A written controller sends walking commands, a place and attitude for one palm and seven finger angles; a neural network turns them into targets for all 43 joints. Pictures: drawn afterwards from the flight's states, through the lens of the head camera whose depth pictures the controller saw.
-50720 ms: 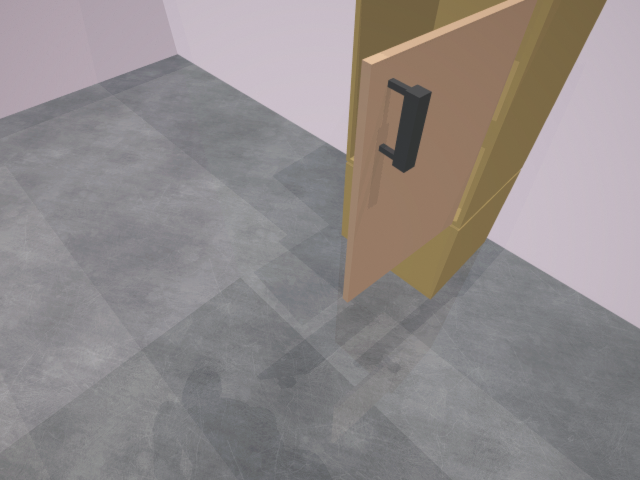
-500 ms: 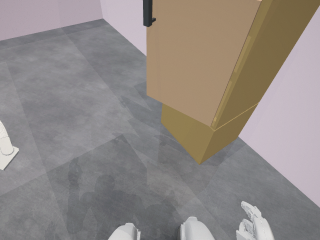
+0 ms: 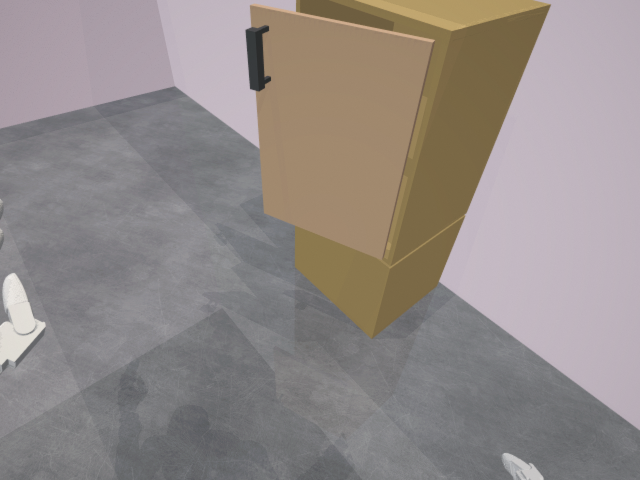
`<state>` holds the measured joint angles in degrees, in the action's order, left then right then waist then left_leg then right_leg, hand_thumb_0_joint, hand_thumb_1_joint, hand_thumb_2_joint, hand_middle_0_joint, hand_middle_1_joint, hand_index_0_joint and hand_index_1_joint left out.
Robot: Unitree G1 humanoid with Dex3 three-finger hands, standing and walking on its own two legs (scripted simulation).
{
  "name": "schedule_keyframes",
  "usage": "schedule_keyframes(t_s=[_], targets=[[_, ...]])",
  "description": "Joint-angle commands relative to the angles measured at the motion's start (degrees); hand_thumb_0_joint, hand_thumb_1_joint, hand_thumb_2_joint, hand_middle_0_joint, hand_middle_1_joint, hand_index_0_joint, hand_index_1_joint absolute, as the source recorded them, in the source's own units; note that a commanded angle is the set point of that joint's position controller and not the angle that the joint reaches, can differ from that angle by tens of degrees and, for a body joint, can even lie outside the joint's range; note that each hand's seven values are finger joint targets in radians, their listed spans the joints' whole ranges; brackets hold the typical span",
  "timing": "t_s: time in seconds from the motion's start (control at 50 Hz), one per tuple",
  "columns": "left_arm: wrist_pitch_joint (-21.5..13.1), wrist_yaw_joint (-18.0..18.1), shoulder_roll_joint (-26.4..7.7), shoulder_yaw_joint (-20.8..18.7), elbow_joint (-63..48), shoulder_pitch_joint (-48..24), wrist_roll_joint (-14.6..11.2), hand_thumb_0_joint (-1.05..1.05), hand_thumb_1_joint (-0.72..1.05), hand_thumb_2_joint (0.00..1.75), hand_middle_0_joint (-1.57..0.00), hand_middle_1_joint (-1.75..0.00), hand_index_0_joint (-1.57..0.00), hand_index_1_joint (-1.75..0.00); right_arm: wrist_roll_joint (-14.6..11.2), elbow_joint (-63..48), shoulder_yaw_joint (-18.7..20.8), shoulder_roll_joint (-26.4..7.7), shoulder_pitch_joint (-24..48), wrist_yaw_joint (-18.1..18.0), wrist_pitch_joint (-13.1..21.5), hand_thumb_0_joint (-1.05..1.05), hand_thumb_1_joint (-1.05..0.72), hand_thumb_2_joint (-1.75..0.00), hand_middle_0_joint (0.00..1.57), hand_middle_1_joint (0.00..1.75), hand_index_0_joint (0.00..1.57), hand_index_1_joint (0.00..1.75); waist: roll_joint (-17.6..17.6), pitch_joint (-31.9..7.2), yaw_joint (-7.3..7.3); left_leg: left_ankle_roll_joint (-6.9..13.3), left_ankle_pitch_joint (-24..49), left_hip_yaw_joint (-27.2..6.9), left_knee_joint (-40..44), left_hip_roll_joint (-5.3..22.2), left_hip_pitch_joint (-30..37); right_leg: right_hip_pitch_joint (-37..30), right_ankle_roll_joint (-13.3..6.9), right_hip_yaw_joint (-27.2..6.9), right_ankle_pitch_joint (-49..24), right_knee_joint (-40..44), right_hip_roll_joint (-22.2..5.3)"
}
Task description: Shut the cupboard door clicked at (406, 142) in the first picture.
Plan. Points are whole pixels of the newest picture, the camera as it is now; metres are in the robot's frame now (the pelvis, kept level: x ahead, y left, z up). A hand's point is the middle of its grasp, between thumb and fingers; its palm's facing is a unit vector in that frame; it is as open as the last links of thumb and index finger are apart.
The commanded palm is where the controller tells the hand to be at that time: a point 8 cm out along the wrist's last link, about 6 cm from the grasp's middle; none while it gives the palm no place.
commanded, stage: stop stepping back and stand still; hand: left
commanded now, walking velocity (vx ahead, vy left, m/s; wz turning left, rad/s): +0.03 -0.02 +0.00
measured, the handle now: (261, 57) +0.94 +0.17 +0.16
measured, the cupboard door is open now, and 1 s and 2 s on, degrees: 21 21 21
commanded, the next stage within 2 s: let the arm hang, fingers relaxed in 0.36 s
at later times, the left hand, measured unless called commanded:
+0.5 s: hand (39, 361) +0.20 +0.28 +0.14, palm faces +0.43 -0.79 -0.43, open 7.4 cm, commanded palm none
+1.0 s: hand out of the picture +0.02 +0.21 -0.16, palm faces +0.02 -0.97 -0.24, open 7.2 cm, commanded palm none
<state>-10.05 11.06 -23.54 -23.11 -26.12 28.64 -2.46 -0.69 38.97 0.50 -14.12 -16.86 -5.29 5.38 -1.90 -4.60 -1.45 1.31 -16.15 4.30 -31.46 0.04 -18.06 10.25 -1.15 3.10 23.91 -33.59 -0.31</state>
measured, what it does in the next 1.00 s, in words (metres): steps on the spot: left foot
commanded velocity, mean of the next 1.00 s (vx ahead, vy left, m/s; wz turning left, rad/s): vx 0.05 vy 0.01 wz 0.00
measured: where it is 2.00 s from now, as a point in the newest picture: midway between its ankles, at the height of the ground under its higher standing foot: outside the picture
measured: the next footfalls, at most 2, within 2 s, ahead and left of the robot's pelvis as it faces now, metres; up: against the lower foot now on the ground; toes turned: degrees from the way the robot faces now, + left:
left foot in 0.46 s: +0.07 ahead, +0.13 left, +0.00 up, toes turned +4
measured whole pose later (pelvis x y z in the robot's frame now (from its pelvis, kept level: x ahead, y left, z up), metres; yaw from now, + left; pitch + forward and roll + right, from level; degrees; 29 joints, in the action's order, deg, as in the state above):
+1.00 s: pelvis -0.01 +0.02 +0.01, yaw +0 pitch -1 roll -1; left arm 1.2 1.5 -12.1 -1.0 57.1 15.8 0.5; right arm 0.9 58.9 -0.2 -10.2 -16.6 -1.0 -1.7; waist 0.3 1.8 -1.0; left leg 0.6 -10.8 2.7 -26.6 1.4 -14.6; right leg 9.0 -1.1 2.2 14.5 -24.7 1.1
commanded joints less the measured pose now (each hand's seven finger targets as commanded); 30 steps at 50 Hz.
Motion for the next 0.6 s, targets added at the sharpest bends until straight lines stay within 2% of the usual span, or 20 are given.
schedule_keyframes(t_s=[0.0, 0.02, 0.04, 0.08, 0.1, 0.14, 0.16, 0.2, 0.22, 0.26, 0.3, 0.36, 0.4, 0.42, 0.44, 0.46, 0.48, 0.52, 0.54, 0.58], targets=[[-4.3, 1.2, -12.1, -8.4, -13.5, -0.8, 0.1, 0.00, 0.90, 0.90, -0.20, -0.30, -0.20, -0.30, 0.1, -11.1, 2.0, -5.9, 7.2, -0.6, 3.7, 0.00, -0.90, -0.90, 0.20, 0.30, 0.20, 0.30, 10.0, -3.0, 1.11, 5.1, 24.6, -14.0, 7.5, 12.2, 13.6, 9.3, 1.6, -2.3, -11.8, -2.0, 0.0], [-4.5, 0.9, -13.7, -9.2, -16.4, -2.2, 0.1, 0.00, 0.90, 0.90, -0.20, -0.30, -0.20, -0.30, 1.0, -10.3, 1.3, -5.0, 8.0, -0.6, 3.8, 0.00, -0.90, -0.90, 0.20, 0.30, 0.20, 0.30, 15.7, -2.4, 0.51, 4.5, 21.5, -15.8, 10.4, 13.2, 10.6, 8.7, 1.6, -1.0, -4.8, -1.5, -0.1], [-4.5, 0.6, -13.7, -9.7, -16.0, -2.7, 0.4, 0.00, 0.90, 0.90, -0.20, -0.30, -0.20, -0.30, 1.5, -9.7, 1.2, -5.1, 8.4, -0.5, 3.8, 0.00, -0.90, -0.90, 0.20, 0.30, 0.20, 0.30, 15.3, 0.1, 0.43, 3.7, 9.5, -16.7, 15.2, 13.9, 3.5, 5.0, 1.5, -0.6, -0.1, -2.9, 0.3], [-5.0, 0.6, -12.8, -9.9, -15.8, -3.1, 0.6, 0.00, 0.90, 0.90, -0.20, -0.30, -0.20, -0.30, 1.1, -10.2, 1.4, -5.5, 8.8, -0.4, 3.9, 0.00, -0.90, -0.90, 0.20, 0.30, 0.20, 0.30, 14.3, 3.7, 0.52, 3.2, -13.4, -14.2, 18.6, 12.7, -5.9, -0.5, 0.6, -0.1, -1.5, 1.9, 0.4], [-4.7, 0.5, -11.9, -9.5, -14.5, -2.0, 0.5, 0.00, 0.90, 0.90, -0.20, -0.30, -0.20, -0.30, 1.0, -10.6, 1.4, -5.2, 8.7, -0.4, 3.6, 0.00, -0.90, -0.90, 0.20, 0.30, 0.20, 0.30, 14.1, 4.4, 0.38, 2.3, -20.2, -12.0, 19.1, 11.1, -9.3, -2.9, 0.0, 0.2, -1.2, 4.0, 0.6], [-4.0, 0.6, -11.2, -9.7, -11.9, 0.0, 0.4, 0.00, 0.90, 0.90, -0.20, -0.30, -0.20, -0.30, 0.9, -11.2, 1.9, -5.3, 8.1, -0.3, 3.0, 0.00, -0.90, -0.90, 0.20, 0.30, 0.20, 0.30, 11.4, 3.9, 0.25, 0.8, -23.1, -8.6, 14.8, 7.6, -11.9, -4.3, -1.8, -1.8, 2.4, 7.1, -0.1], [-3.7, 0.5, -11.5, -10.1, -11.1, 2.1, 0.2, 0.00, 0.90, 0.90, -0.20, -0.30, -0.20, -0.30, 0.7, -11.4, 2.4, -5.2, 8.0, -0.2, 2.4, 0.00, -0.90, -0.90, 0.20, 0.30, 0.20, 0.30, 7.0, 2.8, 0.47, 0.1, -20.7, -5.9, 7.7, 4.8, -11.1, -2.2, -3.7, -7.2, 7.9, 11.1, -2.7], [-3.4, 0.4, -11.4, -9.5, -10.0, 3.3, -0.1, 0.00, 0.90, 0.90, -0.20, -0.30, -0.20, -0.30, 0.9, -11.3, 2.5, -4.2, 7.8, 0.4, 0.8, 0.00, -0.90, -0.90, 0.20, 0.30, 0.20, 0.30, -7.9, 4.6, 1.18, -1.5, -8.7, -1.9, -15.9, 0.9, -15.6, 1.9, -11.3, -29.2, 20.1, 23.2, -16.6], [-3.8, 0.5, -11.0, -8.9, -9.7, 2.4, -0.2, 0.00, 0.90, 0.90, -0.20, -0.30, -0.20, -0.30, 0.7, -11.1, 2.5, -4.5, 7.7, 0.7, 0.8, 0.00, -0.90, -0.90, 0.20, 0.30, 0.20, 0.30, -9.4, 6.2, 1.45, -1.8, -7.9, -3.0, -22.8, 1.2, -19.1, 0.3, -13.2, -30.3, 11.5, 23.8, -19.9], [-4.6, 0.6, -10.9, -8.7, -8.8, -0.4, 0.0, 0.00, 0.90, 0.90, -0.20, -0.30, -0.20, -0.30, 0.8, -10.4, 2.1, -4.9, 7.2, 0.9, 1.4, 0.00, -0.90, -0.90, 0.20, 0.30, 0.20, 0.30, -5.4, 3.5, 0.96, -1.9, -7.6, -4.5, -22.5, 2.7, -20.7, -5.0, -12.9, -25.0, -6.0, 18.4, -19.0], [-4.8, 0.8, -9.7, -7.0, -7.1, -2.0, 0.7, 0.00, 0.90, 0.90, -0.20, -0.30, -0.20, -0.30, 1.1, -10.1, 1.1, -3.6, 7.4, 0.5, 1.3, 0.00, -0.90, -0.90, 0.20, 0.30, 0.20, 0.30, -4.7, 3.7, 0.94, -1.4, -4.3, -2.5, -13.4, 3.2, -12.9, -2.0, -9.7, -15.6, -15.9, 14.9, -15.1], [-4.6, 1.0, -10.0, -5.0, -8.9, -7.5, 1.0, 0.00, 0.90, 0.90, -0.20, -0.30, -0.20, -0.30, 1.2, -9.7, 1.2, -3.7, 8.9, -0.4, 2.4, 0.00, -0.90, -0.90, 0.20, 0.30, 0.20, 0.30, -3.6, 3.7, 0.95, -0.7, 3.2, 2.2, -1.2, 0.5, 1.3, 4.2, -5.8, -9.7, -14.2, 13.5, -11.2], [-4.7, 1.0, -9.8, -4.6, -10.6, -7.6, 1.1, 0.00, 0.90, 0.90, -0.20, -0.30, -0.20, -0.30, 1.1, -9.8, 1.7, -4.1, 8.5, -0.6, 3.0, 0.00, -0.90, -0.90, 0.20, 0.30, 0.20, 0.30, -0.6, 3.1, 1.23, 0.2, 6.0, 0.8, 3.9, 1.7, 7.8, 6.4, -3.2, -8.4, -15.7, 10.4, -8.9], [-4.8, 0.9, -10.1, -4.6, -12.7, -8.3, 1.1, 0.00, 0.90, 0.90, -0.20, -0.30, -0.20, -0.30, 0.8, -10.1, 2.1, -4.7, 8.3, -0.5, 3.2, 0.00, -0.90, -0.90, 0.20, 0.30, 0.20, 0.30, 1.9, 2.5, 1.08, 1.0, 8.2, -2.3, 5.8, 4.1, 9.7, 6.7, -1.7, -7.5, -16.6, 7.4, -7.3], [4.9, -8.1, 2.1, 18.0, 31.1, -3.1, 5.8, 0.00, 0.90, 0.90, -0.20, -0.30, -0.20, -0.30, 1.9, -0.5, 3.9, -15.6, 5.9, 5.7, 5.2, 0.00, -0.90, -0.90, 0.20, 0.30, 0.20, 0.30, 9.7, 3.5, -2.56, 3.1, 35.5, -10.5, -2.2, 11.7, 8.3, 14.7, 1.4, 1.0, -22.4, -9.5, -6.8], [10.4, -9.3, 5.6, 18.8, 29.9, -3.2, 3.6, 0.00, 0.90, 0.90, -0.20, -0.30, -0.20, -0.30, 0.5, -3.4, 3.8, -13.5, 3.9, 5.7, 0.4, 0.00, -0.90, -0.90, 0.20, 0.30, 0.20, 0.30, 12.3, 0.7, -0.83, 6.3, 48.2, -14.0, 2.5, 16.2, 8.5, 13.3, 2.0, -0.8, -0.1, -14.4, -3.3], [12.2, -9.1, 8.0, 18.6, 29.7, -3.3, 3.5, 0.00, 0.90, 0.90, -0.20, -0.30, -0.20, -0.30, 1.2, -3.6, 2.3, -10.6, 4.0, 5.0, -1.2, 0.00, -0.90, -0.90, 0.20, 0.30, 0.20, 0.30, 14.2, 1.0, -0.79, 8.4, 49.6, -15.6, 5.8, 17.5, 6.4, 14.1, 3.1, -1.9, 11.2, -19.1, -1.4], [12.0, -9.6, 7.2, 19.4, 34.5, -8.0, 3.5, 0.00, 0.90, 0.90, -0.20, -0.30, -0.20, -0.30, 2.6, -3.2, 1.6, -10.0, 3.9, 4.6, -1.8, 0.00, -0.90, -0.90, 0.20, 0.30, 0.20, 0.30, 7.5, 0.4, -0.57, 9.3, 40.8, -16.8, 7.1, 17.5, 2.8, 13.0, 2.8, -4.2, 11.8, -21.0, -1.1], [11.8, -9.9, 6.4, 19.6, 37.8, -8.6, 3.6, 0.00, 0.90, 0.90, -0.20, -0.30, -0.20, -0.30, 2.9, -3.5, 1.4, -9.9, 5.0, 4.5, -2.5, 0.00, -0.90, -0.90, 0.20, 0.30, 0.20, 0.30, 3.4, 0.5, 0.48, 9.0, 36.6, -15.7, 6.1, 16.1, 3.0, 11.1, 2.2, -3.4, 9.4, -16.4, -1.6], [11.3, -10.2, 4.3, 19.7, 45.3, -7.9, 3.6, 0.00, 0.90, 0.90, -0.20, -0.30, -0.20, -0.30, 2.2, -3.5, 0.9, -9.9, 8.5, 4.4, -3.8, 0.00, -0.90, -0.90, 0.20, 0.30, 0.20, 0.30, -2.9, -1.8, 3.42, 5.0, 22.9, -10.7, 2.9, 11.8, 1.1, 2.2, 1.8, -1.4, -5.9, 0.4, -1.5]])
